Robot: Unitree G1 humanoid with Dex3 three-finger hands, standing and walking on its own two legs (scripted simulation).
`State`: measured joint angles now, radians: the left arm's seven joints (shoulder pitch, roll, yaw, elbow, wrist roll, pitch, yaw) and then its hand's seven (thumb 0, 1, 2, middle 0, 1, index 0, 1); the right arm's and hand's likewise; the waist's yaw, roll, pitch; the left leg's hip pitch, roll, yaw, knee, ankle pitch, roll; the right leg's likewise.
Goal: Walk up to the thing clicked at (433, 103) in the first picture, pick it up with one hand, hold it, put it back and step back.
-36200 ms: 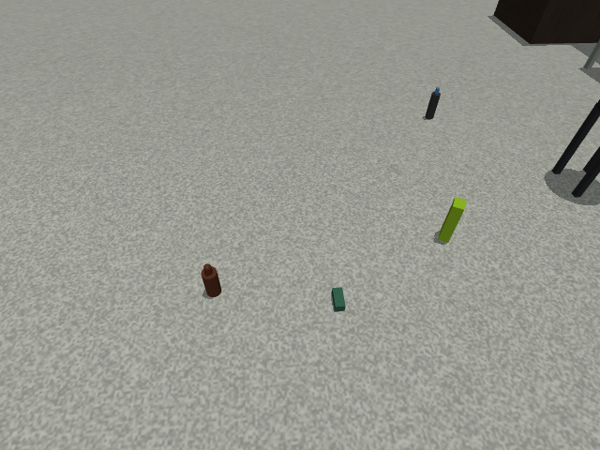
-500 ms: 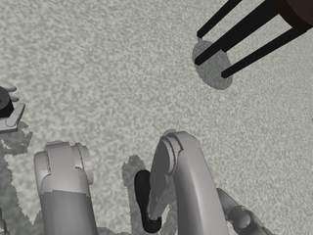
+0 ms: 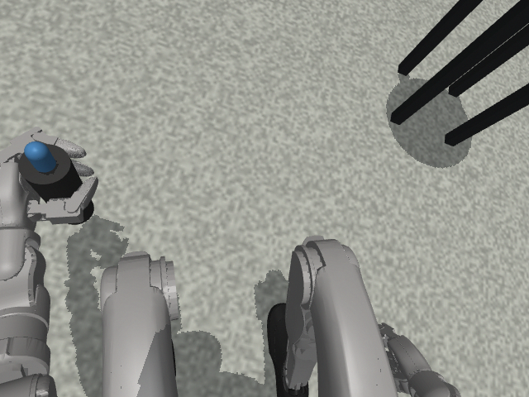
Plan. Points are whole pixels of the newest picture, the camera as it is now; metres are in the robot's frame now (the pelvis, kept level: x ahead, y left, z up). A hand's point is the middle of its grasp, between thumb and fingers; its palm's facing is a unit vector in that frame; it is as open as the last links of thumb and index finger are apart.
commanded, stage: settle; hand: left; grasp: from the side
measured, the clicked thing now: (59, 184) +0.42 +0.26 -0.07
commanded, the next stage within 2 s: lift in 0.82 s
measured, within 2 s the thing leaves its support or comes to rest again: neither
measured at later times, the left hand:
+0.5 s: hand (63, 179) +0.41 +0.24 -0.02, palm faces +0.13 -0.99 -0.05, open 7.0 cm
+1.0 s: hand (58, 161) +0.42 +0.23 +0.00, palm faces +0.14 -0.99 -0.06, open 7.0 cm
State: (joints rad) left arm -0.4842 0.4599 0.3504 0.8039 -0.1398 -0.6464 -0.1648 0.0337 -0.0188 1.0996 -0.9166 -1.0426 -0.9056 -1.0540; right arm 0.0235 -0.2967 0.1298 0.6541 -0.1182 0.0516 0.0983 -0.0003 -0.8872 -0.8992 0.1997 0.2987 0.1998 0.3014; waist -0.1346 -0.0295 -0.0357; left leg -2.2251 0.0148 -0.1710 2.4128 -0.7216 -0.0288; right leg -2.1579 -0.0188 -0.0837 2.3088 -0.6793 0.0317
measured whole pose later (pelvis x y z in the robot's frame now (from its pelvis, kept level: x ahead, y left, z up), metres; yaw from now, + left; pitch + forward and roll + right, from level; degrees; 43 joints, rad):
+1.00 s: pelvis +0.00 -0.01 +0.05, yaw +4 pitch +34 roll -4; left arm -0.53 0.37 0.37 0.83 -0.13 -0.57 -0.21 0.03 -0.03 1.12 -0.92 -1.05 -0.90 -1.07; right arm 0.09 -0.28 0.03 0.67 -0.06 -0.01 0.06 0.00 -0.90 -0.90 0.20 0.30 0.20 0.30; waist -0.12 0.00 -0.13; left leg -2.12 0.02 -0.09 2.23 -0.70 -0.03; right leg -2.09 -0.03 -0.03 2.19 -0.68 0.02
